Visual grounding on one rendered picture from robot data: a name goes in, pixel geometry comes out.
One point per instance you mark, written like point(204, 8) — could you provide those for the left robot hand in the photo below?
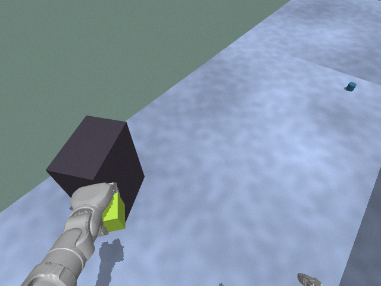
point(98, 195)

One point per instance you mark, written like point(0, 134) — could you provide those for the right robot hand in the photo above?
point(308, 281)

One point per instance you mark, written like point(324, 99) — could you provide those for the left robot arm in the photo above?
point(71, 250)

